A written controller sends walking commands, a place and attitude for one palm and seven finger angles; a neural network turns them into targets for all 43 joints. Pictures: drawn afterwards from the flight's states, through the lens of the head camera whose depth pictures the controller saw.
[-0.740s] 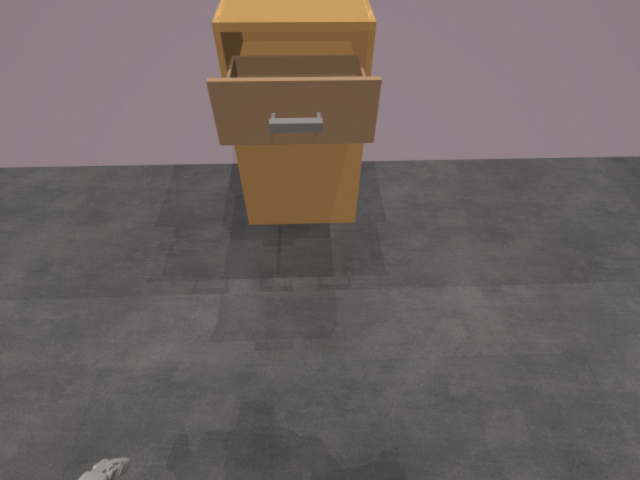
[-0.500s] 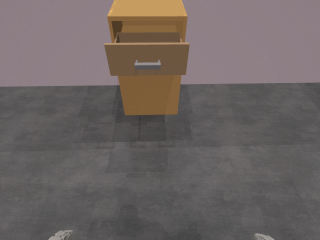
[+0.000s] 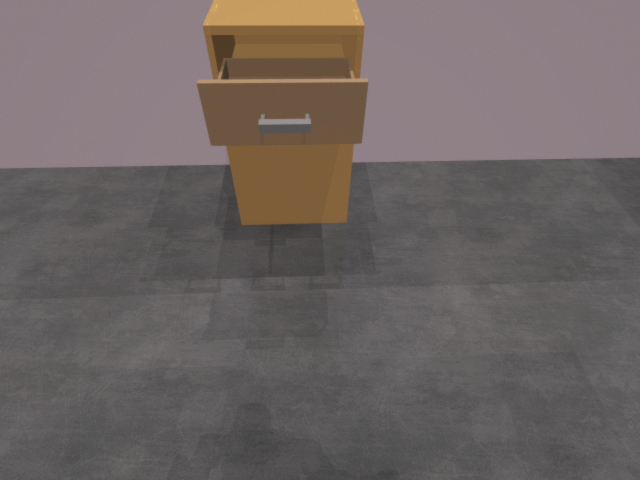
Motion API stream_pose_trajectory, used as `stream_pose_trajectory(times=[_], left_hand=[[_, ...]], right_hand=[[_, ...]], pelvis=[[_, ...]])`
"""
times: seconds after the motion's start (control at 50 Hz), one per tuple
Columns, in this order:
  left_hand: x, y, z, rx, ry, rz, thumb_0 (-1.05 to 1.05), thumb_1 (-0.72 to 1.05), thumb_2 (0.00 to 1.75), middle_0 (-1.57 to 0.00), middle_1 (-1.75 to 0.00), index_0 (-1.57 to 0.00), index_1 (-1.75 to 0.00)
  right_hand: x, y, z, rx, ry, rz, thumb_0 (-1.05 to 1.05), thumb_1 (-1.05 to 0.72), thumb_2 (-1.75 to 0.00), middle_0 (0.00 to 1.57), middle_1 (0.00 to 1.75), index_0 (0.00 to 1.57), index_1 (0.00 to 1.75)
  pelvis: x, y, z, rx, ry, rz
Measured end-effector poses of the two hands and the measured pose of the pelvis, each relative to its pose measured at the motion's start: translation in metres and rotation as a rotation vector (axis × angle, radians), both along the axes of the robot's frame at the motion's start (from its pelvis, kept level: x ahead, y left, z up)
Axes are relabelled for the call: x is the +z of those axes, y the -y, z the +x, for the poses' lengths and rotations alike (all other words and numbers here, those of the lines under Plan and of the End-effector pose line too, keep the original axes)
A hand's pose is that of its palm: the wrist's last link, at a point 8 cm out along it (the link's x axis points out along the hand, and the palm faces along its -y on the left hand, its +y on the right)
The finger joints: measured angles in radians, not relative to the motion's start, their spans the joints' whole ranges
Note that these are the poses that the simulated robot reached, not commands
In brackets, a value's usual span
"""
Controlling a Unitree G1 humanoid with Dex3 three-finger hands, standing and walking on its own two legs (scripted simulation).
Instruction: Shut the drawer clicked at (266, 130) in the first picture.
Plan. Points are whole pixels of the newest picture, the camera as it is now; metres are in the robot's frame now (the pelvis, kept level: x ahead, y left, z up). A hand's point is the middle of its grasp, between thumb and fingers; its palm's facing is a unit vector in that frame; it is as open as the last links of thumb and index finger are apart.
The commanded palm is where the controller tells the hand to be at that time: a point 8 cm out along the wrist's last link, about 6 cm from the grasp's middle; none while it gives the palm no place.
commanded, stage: stand and wait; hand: left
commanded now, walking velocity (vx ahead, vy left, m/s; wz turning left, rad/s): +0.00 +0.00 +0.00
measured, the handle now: (285, 121) +0.95 +0.14 -0.06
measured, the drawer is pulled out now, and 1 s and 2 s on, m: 0.30 0.30 0.30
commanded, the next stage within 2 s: look at it before walking up in 0.08 s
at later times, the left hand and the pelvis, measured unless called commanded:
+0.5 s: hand out of the picture +0.07 +0.24 -0.16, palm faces -0.04 -0.95 -0.32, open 7.4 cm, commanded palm none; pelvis +0.00 +0.00 +0.00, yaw +0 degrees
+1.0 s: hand out of the picture +0.05 +0.23 -0.17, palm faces -0.04 -0.96 -0.26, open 7.4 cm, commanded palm none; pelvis +0.02 +0.01 -0.01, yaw -4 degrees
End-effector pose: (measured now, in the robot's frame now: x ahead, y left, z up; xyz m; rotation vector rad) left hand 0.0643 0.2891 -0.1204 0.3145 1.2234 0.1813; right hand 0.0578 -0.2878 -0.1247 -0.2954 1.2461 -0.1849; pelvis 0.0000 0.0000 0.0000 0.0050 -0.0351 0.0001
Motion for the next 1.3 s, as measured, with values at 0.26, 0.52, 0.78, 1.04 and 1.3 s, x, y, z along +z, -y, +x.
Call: stream_pose_trajectory(times=[0.26, 0.52, 0.78, 1.04, 1.3], left_hand=[[0.003, 0.002, 0.008, -0.013, 0.031, -0.003, 0.01, 0.90, 0.90, -0.21, -0.30, -0.21, -0.30], [-0.001, 0.001, 0.000, -0.006, 0.004, -0.010, 0.01, 0.90, 0.90, -0.21, -0.30, -0.21, -0.30], [-0.002, -0.001, -0.005, 0.002, -0.014, -0.013, 0.01, 0.90, 0.90, -0.21, -0.30, -0.21, -0.30], [-0.025, 0.022, -0.019, 0.013, -0.115, -0.092, 0.01, 0.90, 0.90, -0.21, -0.30, -0.20, -0.30], [-0.037, 0.088, 0.076, -0.083, -0.067, -0.110, 0.01, 0.90, 0.90, -0.21, -0.30, -0.20, -0.30]], right_hand=[[0.001, -0.004, 0.004, 0.002, 0.029, 0.010, 0.01, -0.91, -0.90, 0.20, 0.30, 0.21, 0.30], [0.002, -0.005, -0.001, -0.003, 0.012, 0.004, 0.01, -0.91, -0.90, 0.20, 0.30, 0.21, 0.30], [0.003, -0.009, 0.001, -0.002, 0.008, 0.004, 0.01, -0.91, -0.90, 0.20, 0.30, 0.21, 0.30], [-0.017, -0.036, -0.018, -0.092, -0.018, 0.068, 0.01, -0.91, -0.90, 0.20, 0.30, 0.21, 0.30], [-0.047, -0.025, -0.063, -0.300, -0.233, 0.155, 0.01, -0.91, -0.90, 0.20, 0.30, 0.21, 0.30]], pelvis=[[0.001, -0.001, -0.003, -0.005, -0.001, 0.000], [0.002, -0.002, -0.002, -0.007, -0.003, -0.001], [0.002, -0.005, -0.001, -0.008, -0.004, -0.001], [-0.009, -0.008, 0.025, -0.082, -0.012, -0.001], [-0.027, 0.037, 0.087, -0.197, -0.003, -0.001]])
